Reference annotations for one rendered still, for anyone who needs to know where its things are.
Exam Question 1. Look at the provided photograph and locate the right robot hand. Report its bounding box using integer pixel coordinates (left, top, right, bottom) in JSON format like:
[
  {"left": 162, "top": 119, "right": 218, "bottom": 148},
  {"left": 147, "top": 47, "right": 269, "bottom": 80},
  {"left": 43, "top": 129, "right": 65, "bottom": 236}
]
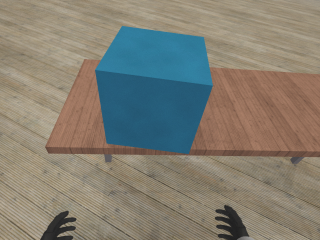
[{"left": 215, "top": 205, "right": 250, "bottom": 240}]

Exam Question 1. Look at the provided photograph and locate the carton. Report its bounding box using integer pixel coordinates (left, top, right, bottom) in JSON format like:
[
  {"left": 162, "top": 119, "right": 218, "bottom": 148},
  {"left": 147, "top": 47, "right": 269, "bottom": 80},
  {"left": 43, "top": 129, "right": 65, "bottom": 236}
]
[{"left": 95, "top": 26, "right": 213, "bottom": 154}]

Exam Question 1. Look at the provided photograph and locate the table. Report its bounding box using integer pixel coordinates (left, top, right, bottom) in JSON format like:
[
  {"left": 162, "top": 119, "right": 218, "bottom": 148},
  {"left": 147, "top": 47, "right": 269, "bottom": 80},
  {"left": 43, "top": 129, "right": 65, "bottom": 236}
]
[{"left": 45, "top": 59, "right": 320, "bottom": 164}]

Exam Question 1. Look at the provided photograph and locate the left robot hand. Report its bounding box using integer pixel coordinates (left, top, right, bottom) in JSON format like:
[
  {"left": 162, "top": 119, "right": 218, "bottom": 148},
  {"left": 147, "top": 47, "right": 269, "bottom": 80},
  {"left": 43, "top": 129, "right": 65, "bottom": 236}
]
[{"left": 40, "top": 210, "right": 77, "bottom": 240}]

